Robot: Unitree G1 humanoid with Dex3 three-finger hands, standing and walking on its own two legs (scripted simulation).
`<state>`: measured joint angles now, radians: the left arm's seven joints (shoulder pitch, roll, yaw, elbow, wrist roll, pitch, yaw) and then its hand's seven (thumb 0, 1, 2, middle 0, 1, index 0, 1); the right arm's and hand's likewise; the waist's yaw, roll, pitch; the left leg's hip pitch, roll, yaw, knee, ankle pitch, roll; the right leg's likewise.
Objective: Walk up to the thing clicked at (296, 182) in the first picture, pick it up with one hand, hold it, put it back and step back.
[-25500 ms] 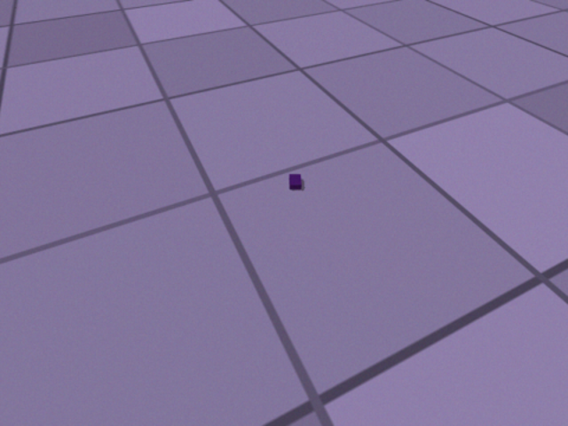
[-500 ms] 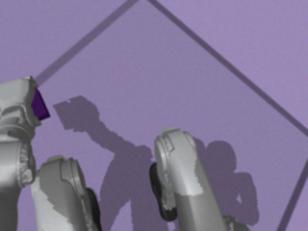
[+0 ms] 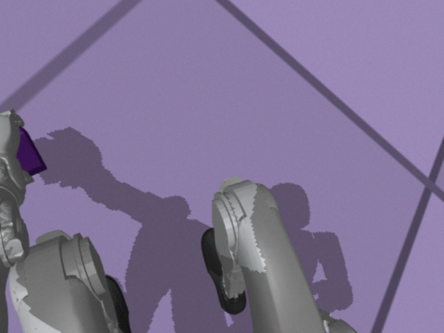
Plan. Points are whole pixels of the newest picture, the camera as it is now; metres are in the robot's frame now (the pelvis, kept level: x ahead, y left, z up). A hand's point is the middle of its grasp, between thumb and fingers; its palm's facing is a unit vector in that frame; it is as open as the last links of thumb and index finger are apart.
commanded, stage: rest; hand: left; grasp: from above
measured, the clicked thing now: (16, 155) +0.48 +0.25 -0.23
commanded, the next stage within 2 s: open in 1.04 s
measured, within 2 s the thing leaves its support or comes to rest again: rests again in 0.72 s
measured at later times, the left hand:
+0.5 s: hand (19, 160) +0.47 +0.25 -0.24, palm faces -0.41 -0.17 -0.90, open 11.3 cm
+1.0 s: hand (25, 161) +0.47 +0.24 -0.26, palm faces -0.42 -0.16 -0.90, open 11.3 cm
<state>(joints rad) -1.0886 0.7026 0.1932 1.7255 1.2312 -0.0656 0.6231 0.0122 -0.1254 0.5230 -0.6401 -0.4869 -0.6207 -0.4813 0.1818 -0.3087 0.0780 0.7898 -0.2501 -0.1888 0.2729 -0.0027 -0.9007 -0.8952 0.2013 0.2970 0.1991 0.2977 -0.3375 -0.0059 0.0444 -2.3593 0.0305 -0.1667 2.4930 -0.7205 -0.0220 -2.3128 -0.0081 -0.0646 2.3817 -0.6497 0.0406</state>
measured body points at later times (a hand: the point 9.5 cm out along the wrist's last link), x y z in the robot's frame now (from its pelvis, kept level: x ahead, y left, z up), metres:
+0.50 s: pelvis +0.00 +0.01 -0.01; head +0.28 +0.08 +0.34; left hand +0.48 +0.25 -0.19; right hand -0.01 -0.25 -0.08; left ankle +0.06 +0.13 -0.27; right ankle +0.10 -0.13 -0.27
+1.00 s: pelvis +0.00 +0.01 -0.01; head +0.28 +0.08 +0.32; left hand +0.48 +0.25 -0.21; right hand -0.01 -0.24 -0.07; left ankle +0.06 +0.13 -0.27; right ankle +0.10 -0.13 -0.27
